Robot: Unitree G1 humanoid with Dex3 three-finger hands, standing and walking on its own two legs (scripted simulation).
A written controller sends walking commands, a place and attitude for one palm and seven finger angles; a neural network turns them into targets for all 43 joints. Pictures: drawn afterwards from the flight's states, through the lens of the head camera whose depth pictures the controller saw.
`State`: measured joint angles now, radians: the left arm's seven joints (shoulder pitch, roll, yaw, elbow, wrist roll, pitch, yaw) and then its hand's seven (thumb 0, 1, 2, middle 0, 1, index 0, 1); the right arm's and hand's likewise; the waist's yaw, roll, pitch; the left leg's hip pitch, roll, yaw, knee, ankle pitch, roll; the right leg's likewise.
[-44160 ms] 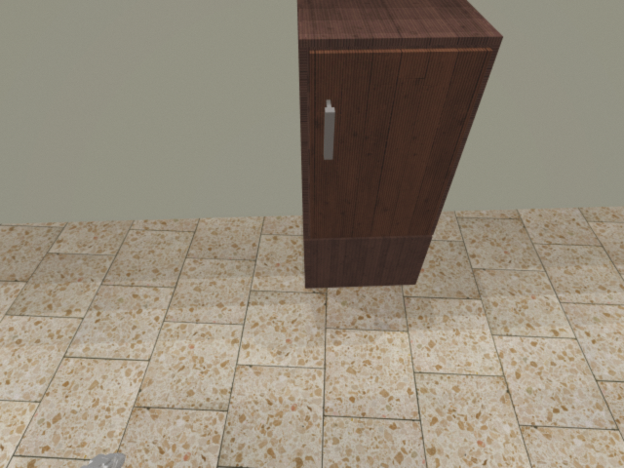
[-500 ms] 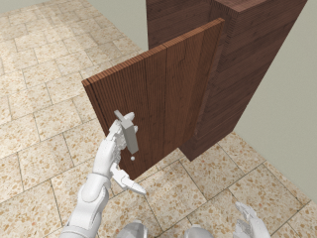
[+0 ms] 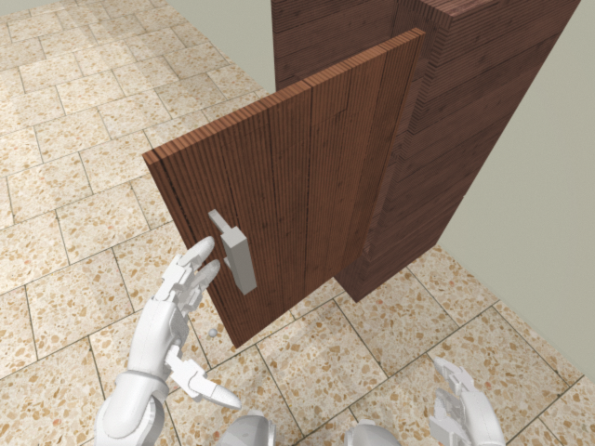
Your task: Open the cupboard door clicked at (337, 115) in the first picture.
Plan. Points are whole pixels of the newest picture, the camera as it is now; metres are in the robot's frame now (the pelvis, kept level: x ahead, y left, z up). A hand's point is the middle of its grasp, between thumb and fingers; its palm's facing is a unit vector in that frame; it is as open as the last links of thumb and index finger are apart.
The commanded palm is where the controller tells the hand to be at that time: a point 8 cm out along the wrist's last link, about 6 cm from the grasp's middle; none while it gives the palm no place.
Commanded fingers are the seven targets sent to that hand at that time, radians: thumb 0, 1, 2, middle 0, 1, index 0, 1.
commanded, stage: slide the hand sideways off the handle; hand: left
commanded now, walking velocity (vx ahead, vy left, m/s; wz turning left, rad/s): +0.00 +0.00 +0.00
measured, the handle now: (232, 253) +0.35 +0.11 +0.05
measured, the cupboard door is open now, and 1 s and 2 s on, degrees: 92 92 92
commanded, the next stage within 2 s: draw the hand back to the body in 0.42 s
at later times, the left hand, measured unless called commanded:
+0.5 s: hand (166, 359) +0.21 +0.17 +0.05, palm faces -0.09 -1.00 -0.05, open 16.3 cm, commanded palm +0.20 +0.22 +0.05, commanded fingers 0.00 -0.50 0.30 -0.15 -0.30 -0.15 -0.30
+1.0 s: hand (107, 350) +0.20 +0.20 +0.12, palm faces -0.06 -1.00 -0.07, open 16.3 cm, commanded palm +0.17 +0.26 +0.14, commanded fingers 0.00 -0.32 0.38 -0.16 -0.30 -0.16 -0.30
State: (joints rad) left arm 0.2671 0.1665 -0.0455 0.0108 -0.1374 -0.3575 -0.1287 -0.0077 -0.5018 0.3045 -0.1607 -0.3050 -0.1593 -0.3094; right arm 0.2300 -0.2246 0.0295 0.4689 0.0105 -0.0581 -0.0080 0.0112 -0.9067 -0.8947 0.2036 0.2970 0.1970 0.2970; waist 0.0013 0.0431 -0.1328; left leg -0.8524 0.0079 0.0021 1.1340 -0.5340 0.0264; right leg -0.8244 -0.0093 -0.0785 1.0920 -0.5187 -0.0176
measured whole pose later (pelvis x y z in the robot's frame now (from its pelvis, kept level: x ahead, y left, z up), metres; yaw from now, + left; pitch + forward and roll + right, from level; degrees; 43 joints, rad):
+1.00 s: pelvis +0.01 +0.00 +0.03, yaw +1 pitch +8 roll -3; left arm 0.48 0.30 0.21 -0.22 -0.33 -0.19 -0.32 -0.01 -0.49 0.31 -0.15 -0.30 -0.15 -0.30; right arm 0.27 -0.25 0.05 0.46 0.05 -0.15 -0.07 0.01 -0.91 -0.89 0.20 0.30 0.20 0.30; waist 0.01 0.06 -0.13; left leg -0.66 0.02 -0.02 1.00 -0.49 0.03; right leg -0.61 0.01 -0.10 0.92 -0.46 -0.01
